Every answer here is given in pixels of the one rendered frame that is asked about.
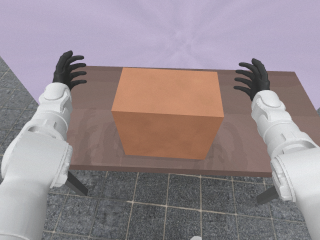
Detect left robot forearm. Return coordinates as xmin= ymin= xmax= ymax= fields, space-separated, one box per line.
xmin=1 ymin=82 xmax=73 ymax=179

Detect robot right hand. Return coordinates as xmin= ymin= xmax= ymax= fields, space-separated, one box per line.
xmin=233 ymin=58 xmax=270 ymax=102

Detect right robot forearm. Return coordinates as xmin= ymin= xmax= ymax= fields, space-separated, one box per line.
xmin=251 ymin=90 xmax=320 ymax=160

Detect robot left hand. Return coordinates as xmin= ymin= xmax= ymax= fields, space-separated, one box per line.
xmin=52 ymin=50 xmax=87 ymax=91

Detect robot right upper arm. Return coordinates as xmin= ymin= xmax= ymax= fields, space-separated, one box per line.
xmin=270 ymin=147 xmax=320 ymax=240

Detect robot left upper arm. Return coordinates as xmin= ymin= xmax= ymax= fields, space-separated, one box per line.
xmin=0 ymin=130 xmax=73 ymax=240

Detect table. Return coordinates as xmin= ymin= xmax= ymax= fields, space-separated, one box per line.
xmin=65 ymin=66 xmax=320 ymax=204

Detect carton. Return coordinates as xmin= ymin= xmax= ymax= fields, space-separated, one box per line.
xmin=111 ymin=67 xmax=224 ymax=160

